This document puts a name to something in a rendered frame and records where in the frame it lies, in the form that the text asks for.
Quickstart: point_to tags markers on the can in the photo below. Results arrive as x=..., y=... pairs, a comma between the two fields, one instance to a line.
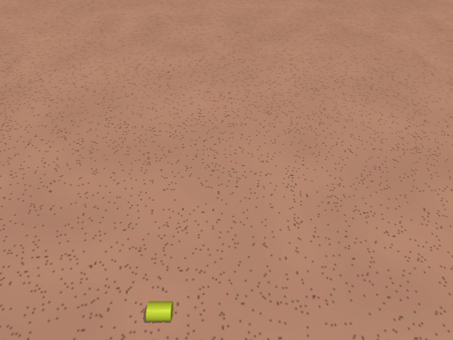
x=159, y=311

